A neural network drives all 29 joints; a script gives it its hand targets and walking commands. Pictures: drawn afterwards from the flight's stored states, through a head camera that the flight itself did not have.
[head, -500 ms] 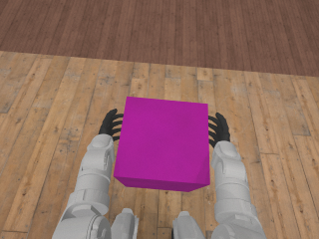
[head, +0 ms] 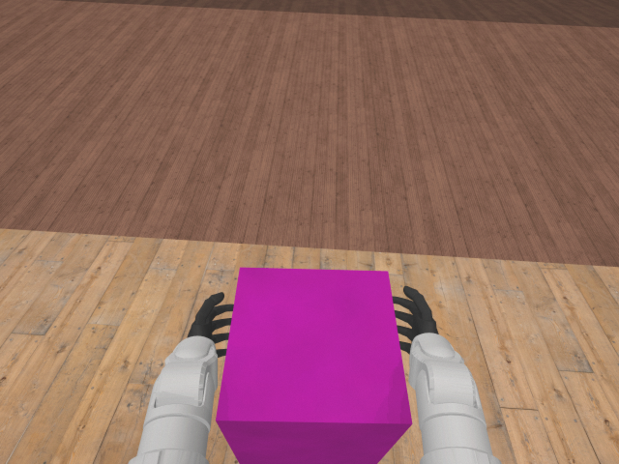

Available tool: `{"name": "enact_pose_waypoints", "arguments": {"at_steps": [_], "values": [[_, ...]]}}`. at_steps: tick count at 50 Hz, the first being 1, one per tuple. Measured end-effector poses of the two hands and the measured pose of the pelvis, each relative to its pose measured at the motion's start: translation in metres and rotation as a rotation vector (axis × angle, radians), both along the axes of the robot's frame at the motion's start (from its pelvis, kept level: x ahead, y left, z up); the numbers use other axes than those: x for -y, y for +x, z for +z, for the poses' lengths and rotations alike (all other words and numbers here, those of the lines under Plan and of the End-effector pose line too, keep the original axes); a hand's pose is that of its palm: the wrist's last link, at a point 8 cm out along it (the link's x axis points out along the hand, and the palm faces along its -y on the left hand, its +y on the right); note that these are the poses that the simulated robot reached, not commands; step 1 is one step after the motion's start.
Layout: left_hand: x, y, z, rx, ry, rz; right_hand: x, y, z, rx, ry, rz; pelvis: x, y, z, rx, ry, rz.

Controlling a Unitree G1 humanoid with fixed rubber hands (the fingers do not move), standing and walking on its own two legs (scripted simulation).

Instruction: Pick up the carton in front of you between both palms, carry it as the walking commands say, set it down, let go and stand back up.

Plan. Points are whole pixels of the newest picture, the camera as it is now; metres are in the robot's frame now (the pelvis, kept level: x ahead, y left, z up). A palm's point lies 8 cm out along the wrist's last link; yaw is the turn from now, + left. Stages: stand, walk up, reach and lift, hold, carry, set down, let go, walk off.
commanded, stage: reach and lift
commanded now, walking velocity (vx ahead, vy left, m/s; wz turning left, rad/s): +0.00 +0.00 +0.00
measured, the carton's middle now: (310, 372) +0.30 +0.00 -0.06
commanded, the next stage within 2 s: hold in 0.96 s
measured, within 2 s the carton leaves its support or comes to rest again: neither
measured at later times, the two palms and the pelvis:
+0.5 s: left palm (197, 340) +0.29 +0.16 +0.03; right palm (423, 338) +0.30 -0.14 +0.04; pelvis -0.01 +0.01 +0.00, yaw +0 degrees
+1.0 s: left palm (200, 339) +0.29 +0.15 +0.04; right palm (430, 335) +0.30 -0.15 +0.05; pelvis +0.00 +0.00 +0.01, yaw +0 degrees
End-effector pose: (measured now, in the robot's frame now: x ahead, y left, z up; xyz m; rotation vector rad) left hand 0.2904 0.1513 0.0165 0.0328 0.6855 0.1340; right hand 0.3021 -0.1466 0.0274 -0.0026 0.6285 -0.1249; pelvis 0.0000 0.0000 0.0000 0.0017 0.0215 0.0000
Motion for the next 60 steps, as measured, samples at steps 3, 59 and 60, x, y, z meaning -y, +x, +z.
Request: {"name": "enact_pose_waypoints", "arguments": {"at_steps": [3,59,60], "values": [[-0.001,-0.005,0.007,-0.009,0.004,0.002,-0.001,-0.004,0.007,-0.009,-0.010,0.013,0.001,0.000,0.003,0.040,-0.001,0.003],[0.004,-0.010,0.041,0.025,0.013,-0.014,0.004,-0.012,0.041,0.024,-0.026,0.010,0.001,0.000,0.010,0.139,0.000,0.003],[0.004,-0.011,0.043,0.025,0.013,-0.015,0.004,-0.014,0.042,0.024,-0.025,0.008,0.000,0.000,0.010,0.144,0.000,0.003]]}}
